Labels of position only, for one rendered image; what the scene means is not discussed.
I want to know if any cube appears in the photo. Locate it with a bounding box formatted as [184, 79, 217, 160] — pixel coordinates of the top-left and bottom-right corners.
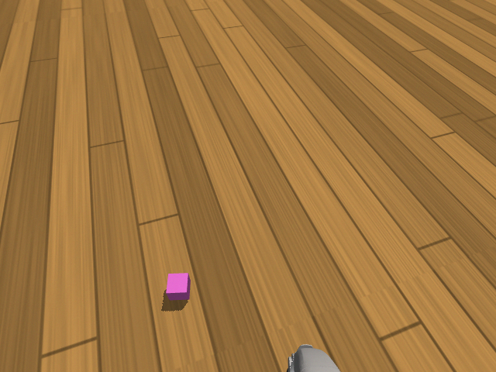
[166, 273, 191, 300]

